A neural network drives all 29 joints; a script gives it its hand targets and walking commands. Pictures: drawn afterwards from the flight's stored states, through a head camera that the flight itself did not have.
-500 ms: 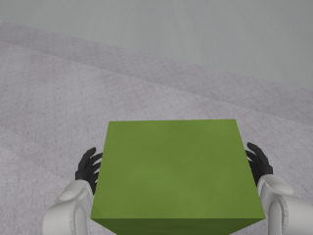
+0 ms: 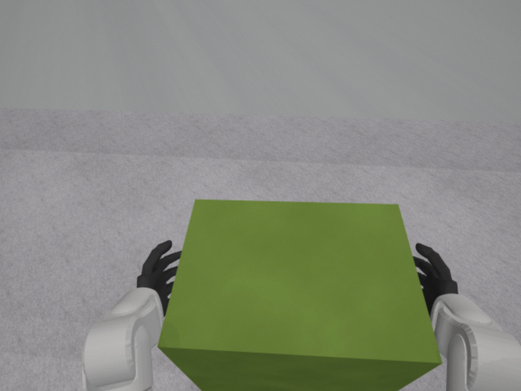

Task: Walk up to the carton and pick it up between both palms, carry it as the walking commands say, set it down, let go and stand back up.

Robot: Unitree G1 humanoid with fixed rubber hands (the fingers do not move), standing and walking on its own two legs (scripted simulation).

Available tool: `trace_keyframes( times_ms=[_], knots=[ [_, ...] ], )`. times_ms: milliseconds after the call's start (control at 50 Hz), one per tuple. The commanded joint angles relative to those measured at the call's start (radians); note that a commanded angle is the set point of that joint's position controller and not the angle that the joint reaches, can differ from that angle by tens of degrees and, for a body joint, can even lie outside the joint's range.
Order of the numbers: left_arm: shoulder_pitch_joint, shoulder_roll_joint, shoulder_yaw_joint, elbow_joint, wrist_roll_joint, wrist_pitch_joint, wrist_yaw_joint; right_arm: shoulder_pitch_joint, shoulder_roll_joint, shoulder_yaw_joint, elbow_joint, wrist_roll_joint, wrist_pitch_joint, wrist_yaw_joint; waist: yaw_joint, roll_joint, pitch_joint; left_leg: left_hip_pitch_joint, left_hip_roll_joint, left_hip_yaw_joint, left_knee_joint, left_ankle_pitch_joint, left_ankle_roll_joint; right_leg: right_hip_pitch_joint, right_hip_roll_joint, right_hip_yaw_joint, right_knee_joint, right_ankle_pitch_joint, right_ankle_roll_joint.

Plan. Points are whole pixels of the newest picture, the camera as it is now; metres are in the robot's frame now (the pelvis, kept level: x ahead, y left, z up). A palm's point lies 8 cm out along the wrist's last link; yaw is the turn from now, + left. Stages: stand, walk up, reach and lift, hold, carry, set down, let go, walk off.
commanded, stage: carry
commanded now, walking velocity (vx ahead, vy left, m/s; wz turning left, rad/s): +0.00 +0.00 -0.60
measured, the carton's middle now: (291, 308) +0.26 -0.01 -0.01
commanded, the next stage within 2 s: none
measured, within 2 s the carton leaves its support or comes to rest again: neither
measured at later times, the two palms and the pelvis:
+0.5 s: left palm (214, 308) +0.22 +0.09 +0.10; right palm out of the picture +0.11 -0.28 +0.10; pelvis -0.07 -0.04 +0.01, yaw -17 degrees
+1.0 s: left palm (297, 373) +0.15 -0.01 +0.08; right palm out of the picture -0.04 -0.34 +0.09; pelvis -0.15 -0.06 +0.01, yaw -35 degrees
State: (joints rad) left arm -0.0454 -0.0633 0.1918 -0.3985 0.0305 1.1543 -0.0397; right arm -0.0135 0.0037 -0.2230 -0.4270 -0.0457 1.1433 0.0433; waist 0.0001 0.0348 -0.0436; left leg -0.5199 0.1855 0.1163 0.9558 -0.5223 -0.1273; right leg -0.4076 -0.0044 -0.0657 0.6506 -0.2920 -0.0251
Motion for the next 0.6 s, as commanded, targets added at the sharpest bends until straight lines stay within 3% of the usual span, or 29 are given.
trace_keyframes(
  times_ms=[0,20,100,160,200,220,240,260,280,300,320,360,460,480,500,520,540,560,580],
  knots=[
    [-0.392,-0.706,-0.751,-0.231,-0.301,-0.008,-0.156,-0.535,0.83,0.881,-0.19,0.395,-0.012,0.199,0.025,-0.209,-0.258,-0.114,-0.038,-0.057,0.166,0.013,0.004,0.276,-0.237,0.25,-0.173,0.559,-0.13],
    [-0.393,-0.711,-0.746,-0.243,-0.3,-0.014,-0.154,-0.546,0.835,0.884,-0.209,0.401,-0.019,0.197,0.024,-0.21,-0.269,-0.088,-0.046,-0.049,0.146,0.044,0.01,0.256,-0.212,0.226,-0.173,0.496,-0.134],
    [-0.332,-0.681,-0.748,-0.23,-0.282,-0.021,-0.153,-0.461,0.799,0.849,-0.163,0.381,-0.022,0.189,0.028,-0.185,-0.283,-0.003,-0.111,-0.042,-0.005,0.024,0.032,0.211,-0.221,0.312,-0.208,0.391,-0.159],
    [-0.337,-0.674,-0.767,-0.22,-0.29,-0.017,-0.161,-0.428,0.783,0.827,-0.14,0.357,-0.021,0.186,0.026,-0.211,-0.278,0.119,-0.161,-0.042,-0.2,0.046,0.052,0.139,-0.201,0.36,-0.222,0.327,-0.138],
    [-0.343,-0.677,-0.777,-0.206,-0.298,-0.013,-0.164,-0.4,0.778,0.808,-0.12,0.34,-0.02,0.183,0.012,-0.188,-0.284,0.252,-0.164,-0.04,-0.443,0.148,0.061,0.073,-0.162,0.363,-0.185,0.284,-0.097],
    [-0.337,-0.682,-0.782,-0.195,-0.301,-0.011,-0.165,-0.39,0.771,0.799,-0.111,0.331,-0.02,0.182,0.011,-0.124,-0.31,0.382,-0.079,-0.112,-0.526,0.164,0.076,-0.021,-0.127,0.331,-0.14,0.226,-0.057],
    [-0.368,-0.685,-0.782,-0.188,-0.309,-0.007,-0.171,-0.366,0.752,0.779,-0.088,0.3,-0.026,0.179,-0.003,0.178,-0.275,0.448,0.175,-0.361,-0.644,0.183,0.165,-0.208,0.013,0.144,0.055,0.02,0.023],
    [-0.414,-0.673,-0.785,-0.214,-0.326,-0.008,-0.175,-0.347,0.779,0.77,-0.084,0.299,-0.03,0.179,-0.002,0.322,-0.243,0.404,0.384,-0.498,-0.692,0.374,0.293,-0.298,0.044,0.033,0.349,-0.273,0.026],
    [-0.462,-0.679,-0.797,-0.221,-0.34,-0.013,-0.176,-0.381,0.786,0.776,-0.108,0.299,-0.029,0.178,-0.003,0.162,-0.206,0.363,0.38,-0.429,-0.651,0.5,0.314,-0.28,-0.014,0.065,0.484,-0.256,0.024],
    [-0.46,-0.697,-0.812,-0.221,-0.359,-0.018,-0.18,-0.407,0.783,0.778,-0.142,0.296,-0.031,0.173,-0.004,0.073,-0.2,0.313,0.322,-0.314,-0.635,0.504,0.291,-0.236,-0.031,0.068,0.523,-0.21,0.03],
    [-0.458,-0.713,-0.823,-0.202,-0.369,-0.016,-0.183,-0.42,0.774,0.772,-0.157,0.284,-0.031,0.165,0.002,0.068,-0.175,0.277,0.25,-0.194,-0.622,0.465,0.246,-0.208,-0.048,0.058,0.492,-0.151,0.042],
    [-0.45,-0.698,-0.823,-0.197,-0.367,-0.011,-0.175,-0.392,0.753,0.762,-0.157,0.28,-0.022,0.16,0.007,0.153,-0.162,0.266,0.172,-0.061,-0.58,0.516,0.201,-0.163,-0.023,-0.015,0.381,-0.128,0.062],
    [-0.401,-0.656,-0.793,-0.183,-0.35,0.019,-0.154,-0.354,0.71,0.772,-0.17,0.282,0.008,0.158,-0.006,0.233,-0.236,0.373,0.188,-0.023,-0.471,0.739,0.19,-0.054,0.012,-0.093,0.093,-0.151,0.062],
    [-0.382,-0.656,-0.782,-0.165,-0.343,0.025,-0.154,-0.353,0.706,0.775,-0.165,0.28,0.013,0.16,-0.004,0.242,-0.251,0.389,0.193,-0.019,-0.427,0.765,0.172,-0.027,0.016,-0.098,0.011,-0.122,0.052],
    [-0.362,-0.659,-0.774,-0.147,-0.335,0.03,-0.156,-0.346,0.701,0.777,-0.154,0.279,0.018,0.163,0.005,0.214,-0.259,0.373,0.191,0.002,-0.374,0.756,0.135,0.034,0.013,-0.099,-0.118,-0.013,0.044],
    [-0.344,-0.662,-0.766,-0.129,-0.326,0.034,-0.158,-0.339,0.7,0.782,-0.142,0.279,0.022,0.166,0.008,0.135,-0.26,0.312,0.167,0.031,-0.295,0.68,0.083,0.126,-0.016,-0.055,-0.225,0.075,0.034],
    [-0.326,-0.663,-0.752,-0.108,-0.319,0.034,-0.163,-0.358,0.698,0.79,-0.136,0.284,0.021,0.17,0.019,0.009,-0.257,0.158,0.134,0.041,-0.19,0.489,0.03,0.255,-0.123,0.07,-0.248,0.223,0.016],
    [-0.336,-0.648,-0.748,-0.092,-0.312,0.025,-0.164,-0.385,0.708,0.798,-0.139,0.286,0.022,0.173,0.03,-0.315,-0.266,-0.112,-0.012,0.087,-0.022,0.04,-0.035,0.381,-0.352,0.391,-0.184,0.751,-0.083],
    [-0.345,-0.67,-0.756,-0.127,-0.311,0.012,-0.165,-0.422,0.756,0.822,-0.151,0.307,0.017,0.18,0.034,-0.352,-0.283,-0.144,-0.04,-0.015,0.101,-0.144,-0.028,0.35,-0.367,0.421,-0.161,0.925,-0.158]
  ],
)
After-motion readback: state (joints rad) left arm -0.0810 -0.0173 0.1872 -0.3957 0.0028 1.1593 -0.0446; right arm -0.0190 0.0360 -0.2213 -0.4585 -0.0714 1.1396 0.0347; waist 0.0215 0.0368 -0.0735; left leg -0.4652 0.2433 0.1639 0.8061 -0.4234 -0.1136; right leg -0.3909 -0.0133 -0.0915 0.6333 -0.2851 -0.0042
